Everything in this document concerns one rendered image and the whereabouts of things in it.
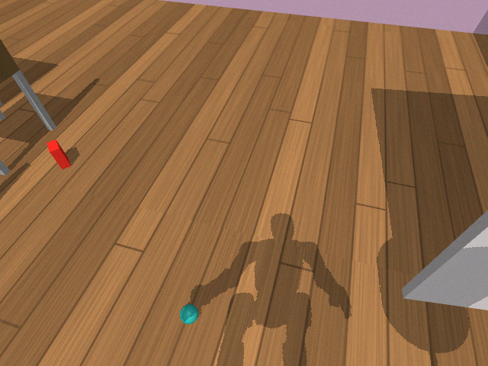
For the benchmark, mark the chair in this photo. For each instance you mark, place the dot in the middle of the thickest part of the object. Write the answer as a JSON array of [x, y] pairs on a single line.
[[9, 68]]

